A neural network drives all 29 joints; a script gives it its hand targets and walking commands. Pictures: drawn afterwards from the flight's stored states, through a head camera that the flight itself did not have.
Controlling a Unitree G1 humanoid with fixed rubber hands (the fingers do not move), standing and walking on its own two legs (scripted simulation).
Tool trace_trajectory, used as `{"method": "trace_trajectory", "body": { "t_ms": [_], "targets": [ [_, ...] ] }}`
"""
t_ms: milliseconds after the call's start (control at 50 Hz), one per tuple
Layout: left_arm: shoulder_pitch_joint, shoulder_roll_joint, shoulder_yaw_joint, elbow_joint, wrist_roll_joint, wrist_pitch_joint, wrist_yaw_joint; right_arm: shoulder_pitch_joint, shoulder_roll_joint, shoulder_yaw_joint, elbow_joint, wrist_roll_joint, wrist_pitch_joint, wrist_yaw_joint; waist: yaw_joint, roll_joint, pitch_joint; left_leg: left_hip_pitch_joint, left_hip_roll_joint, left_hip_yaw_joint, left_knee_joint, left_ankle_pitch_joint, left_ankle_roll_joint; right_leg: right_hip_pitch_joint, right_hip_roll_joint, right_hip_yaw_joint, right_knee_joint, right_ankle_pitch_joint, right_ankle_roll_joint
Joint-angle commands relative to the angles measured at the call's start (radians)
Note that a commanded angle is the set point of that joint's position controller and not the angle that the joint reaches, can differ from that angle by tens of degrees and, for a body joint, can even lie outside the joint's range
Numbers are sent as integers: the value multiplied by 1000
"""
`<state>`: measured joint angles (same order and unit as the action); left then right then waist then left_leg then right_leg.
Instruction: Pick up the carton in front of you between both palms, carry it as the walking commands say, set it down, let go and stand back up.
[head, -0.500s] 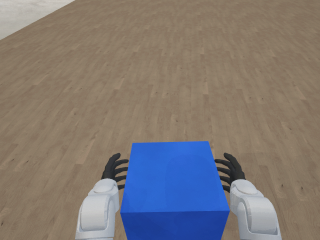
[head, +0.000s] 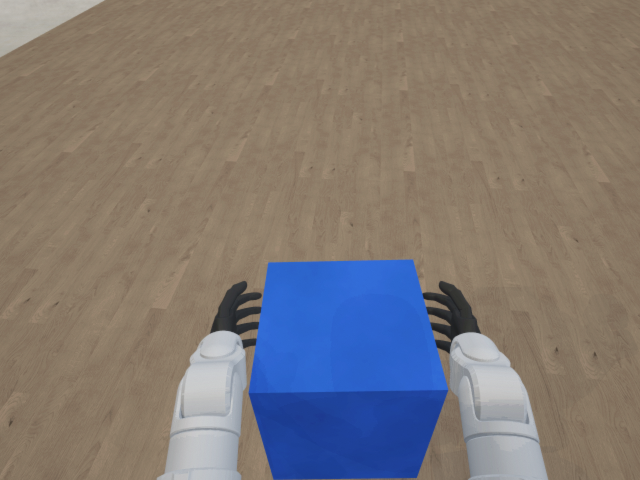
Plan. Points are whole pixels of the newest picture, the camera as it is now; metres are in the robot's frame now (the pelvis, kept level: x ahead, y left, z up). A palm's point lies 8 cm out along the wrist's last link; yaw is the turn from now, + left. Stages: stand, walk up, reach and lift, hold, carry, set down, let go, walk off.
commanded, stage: carry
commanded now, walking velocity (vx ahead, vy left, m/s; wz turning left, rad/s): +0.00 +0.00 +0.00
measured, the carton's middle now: (342, 370) +0.30 +0.00 -0.06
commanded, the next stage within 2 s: hold in 0.48 s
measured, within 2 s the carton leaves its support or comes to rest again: neither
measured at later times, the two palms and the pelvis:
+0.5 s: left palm (230, 346) +0.28 +0.14 +0.04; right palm (469, 348) +0.28 -0.15 +0.04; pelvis -0.01 -0.01 +0.00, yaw +0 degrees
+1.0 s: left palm (229, 349) +0.28 +0.14 +0.05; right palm (480, 371) +0.25 -0.15 +0.05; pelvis -0.03 +0.02 +0.01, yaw -6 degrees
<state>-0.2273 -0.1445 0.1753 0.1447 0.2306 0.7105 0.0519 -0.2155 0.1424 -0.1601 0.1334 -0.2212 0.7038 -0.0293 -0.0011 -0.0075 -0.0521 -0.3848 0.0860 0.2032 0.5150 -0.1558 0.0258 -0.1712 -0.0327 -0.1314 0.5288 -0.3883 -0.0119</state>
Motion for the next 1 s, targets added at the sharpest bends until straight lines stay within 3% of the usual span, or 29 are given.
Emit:
{"method": "trace_trajectory", "body": {
  "t_ms": [0,460,480,500,540,560,580,620,760,980],
  "targets": [
    [-407,-869,-569,-51,-243,-9,-251,-397,871,542,-39,220,-4,222,1,2,-283,237,91,-111,-19,240,8,-35,-112,85,-83,314,-16],
    [-450,-897,-569,-48,-252,-9,-261,-440,899,546,-36,230,-4,232,2,5,-272,224,92,-107,-28,215,-1,-51,-114,89,-88,292,-20],
    [-356,-909,-564,-77,-251,-10,-256,-367,925,521,2,219,-19,236,14,-109,-173,559,-189,-254,-49,403,10,-143,67,271,-177,591,-14],
    [-341,-852,-552,-105,-247,-31,-244,-341,867,502,-6,198,-45,221,0,-89,-221,612,-166,-278,-71,418,4,-103,57,280,-182,634,-21],
    [-397,-869,-565,-91,-233,-35,-244,-380,878,480,-20,184,-59,217,-21,-45,-202,634,-160,-283,-79,475,-5,-100,88,261,-187,584,-11],
    [-405,-851,-564,-88,-229,-42,-246,-377,880,469,-5,183,-68,207,-28,-60,-199,641,-158,-285,-73,479,-10,-93,89,265,-223,498,-15],
    [-402,-857,-559,-83,-229,-48,-244,-399,868,485,3,189,-75,211,-1,-43,-180,620,-173,-271,-81,420,-22,-84,79,266,-232,500,-17],
    [-415,-878,-571,-81,-234,-52,-244,-412,884,488,15,196,-79,220,-4,-10,-211,586,-183,-266,-103,386,-26,-16,89,257,-216,544,0],
    [-432,-903,-524,8,-194,-51,-255,-502,915,485,83,207,-85,258,20,-29,-139,629,-189,-255,-115,215,-23,-163,76,258,-266,281,-13],
    [-522,-957,-520,71,-200,-47,-292,-560,947,428,156,179,-98,279,-6,-12,-132,695,-163,-265,-138,97,-37,-255,82,246,-291,96,-43]
  ]
}}
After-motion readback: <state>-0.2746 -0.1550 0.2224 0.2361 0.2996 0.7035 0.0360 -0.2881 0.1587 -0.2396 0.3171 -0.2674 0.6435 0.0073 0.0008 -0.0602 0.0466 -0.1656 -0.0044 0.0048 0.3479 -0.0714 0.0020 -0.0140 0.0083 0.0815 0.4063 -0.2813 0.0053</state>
